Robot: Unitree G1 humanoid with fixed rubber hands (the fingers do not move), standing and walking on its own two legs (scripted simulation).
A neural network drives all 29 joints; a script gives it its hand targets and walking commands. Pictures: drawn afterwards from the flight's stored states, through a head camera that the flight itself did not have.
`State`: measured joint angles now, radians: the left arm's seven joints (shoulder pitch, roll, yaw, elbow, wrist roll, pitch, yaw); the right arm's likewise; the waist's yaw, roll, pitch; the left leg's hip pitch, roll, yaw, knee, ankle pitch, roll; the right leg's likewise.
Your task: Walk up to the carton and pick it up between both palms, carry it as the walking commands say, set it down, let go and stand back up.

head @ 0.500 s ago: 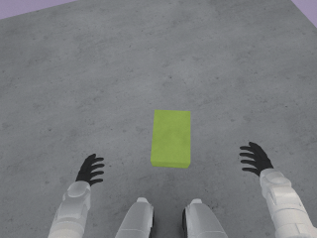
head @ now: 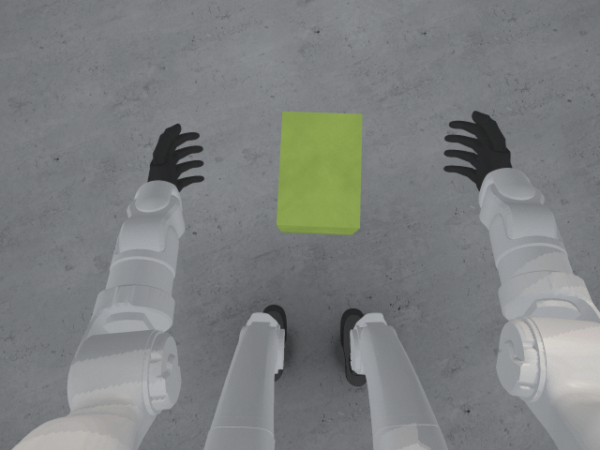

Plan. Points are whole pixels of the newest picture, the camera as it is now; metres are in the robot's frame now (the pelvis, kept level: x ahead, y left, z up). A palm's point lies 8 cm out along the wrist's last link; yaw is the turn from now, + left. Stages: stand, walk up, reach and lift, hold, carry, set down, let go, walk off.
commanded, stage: reach and lift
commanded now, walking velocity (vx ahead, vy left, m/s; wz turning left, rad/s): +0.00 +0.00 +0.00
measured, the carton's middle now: (319, 177) +0.57 -0.02 -0.60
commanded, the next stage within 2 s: none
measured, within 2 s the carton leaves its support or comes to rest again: neither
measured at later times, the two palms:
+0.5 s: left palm (186, 113) +0.54 +0.19 -0.12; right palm (464, 110) +0.53 -0.21 -0.12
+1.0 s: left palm (212, 146) +0.54 +0.19 -0.25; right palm (432, 145) +0.53 -0.21 -0.25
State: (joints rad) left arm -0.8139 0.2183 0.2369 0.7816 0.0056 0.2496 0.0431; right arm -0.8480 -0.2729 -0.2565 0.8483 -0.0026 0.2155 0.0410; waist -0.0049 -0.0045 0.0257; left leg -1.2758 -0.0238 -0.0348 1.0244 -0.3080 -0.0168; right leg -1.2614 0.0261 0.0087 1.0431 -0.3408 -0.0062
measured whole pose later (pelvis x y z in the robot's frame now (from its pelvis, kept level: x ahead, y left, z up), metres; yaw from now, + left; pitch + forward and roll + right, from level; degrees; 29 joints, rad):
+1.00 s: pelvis -0.01 +0.00 -0.14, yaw +0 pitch +50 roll +1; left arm -1.27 0.31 0.31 0.96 -0.02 0.15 0.05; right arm -1.27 -0.29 -0.29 0.94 0.01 0.17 -0.06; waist -0.02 0.00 -0.03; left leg -1.95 -0.02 -0.01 1.55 -0.47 -0.02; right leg -1.94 0.04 0.01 1.58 -0.50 0.00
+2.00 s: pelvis -0.04 +0.01 -0.32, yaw -1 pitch +32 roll +0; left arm -1.61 0.42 0.09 1.24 -0.21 0.07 0.10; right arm -1.59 -0.41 -0.10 1.22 0.20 0.08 -0.08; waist -0.02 0.00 0.52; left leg -2.22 -0.03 0.00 2.26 -0.60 -0.01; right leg -2.20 0.04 0.00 2.29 -0.65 0.01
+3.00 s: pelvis -0.04 +0.00 -0.33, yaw -1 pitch +32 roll +0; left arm -1.59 0.30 0.26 1.14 -0.02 0.12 0.05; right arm -1.58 -0.31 -0.24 1.13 0.06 0.12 -0.03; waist -0.01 -0.01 0.52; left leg -2.22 -0.02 -0.01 2.27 -0.61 -0.02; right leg -2.20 0.04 -0.01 2.29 -0.64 0.00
